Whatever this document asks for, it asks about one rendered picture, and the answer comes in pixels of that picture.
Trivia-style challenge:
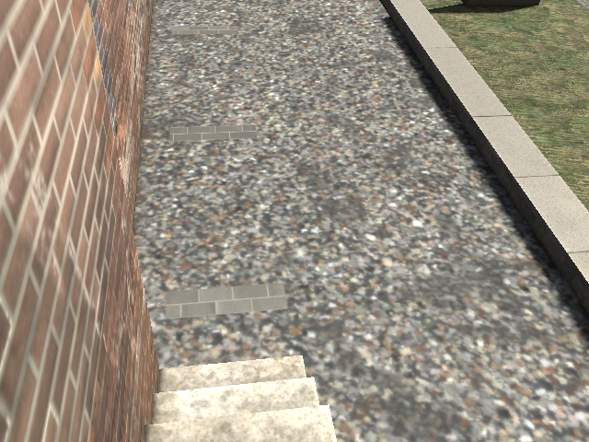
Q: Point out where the stairs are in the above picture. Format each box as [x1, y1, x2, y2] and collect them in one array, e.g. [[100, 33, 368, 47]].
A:
[[144, 355, 337, 442]]

